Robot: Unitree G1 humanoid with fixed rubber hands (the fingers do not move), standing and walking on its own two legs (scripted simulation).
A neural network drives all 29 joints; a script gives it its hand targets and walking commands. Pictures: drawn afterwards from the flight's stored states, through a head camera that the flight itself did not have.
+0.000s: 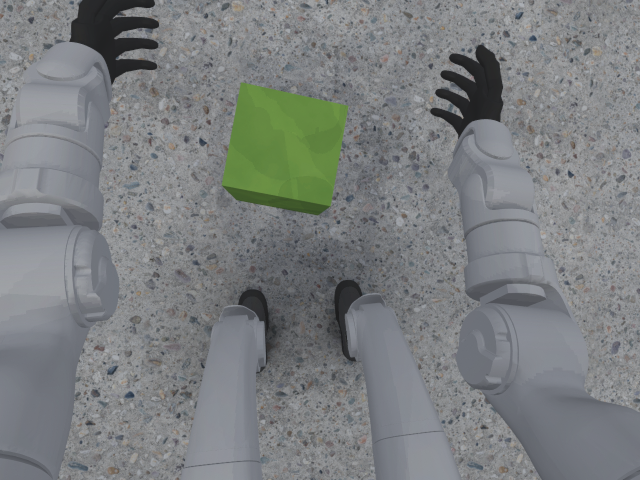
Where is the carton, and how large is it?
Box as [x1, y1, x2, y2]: [222, 82, 347, 214]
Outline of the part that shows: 241,82 222,185 238,200 313,214 320,213 330,205 347,106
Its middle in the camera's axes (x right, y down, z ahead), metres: -0.08 -0.17 +0.86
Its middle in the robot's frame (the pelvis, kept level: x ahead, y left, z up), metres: +0.53 +0.00 -0.53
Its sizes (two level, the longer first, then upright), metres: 0.210 0.200 0.250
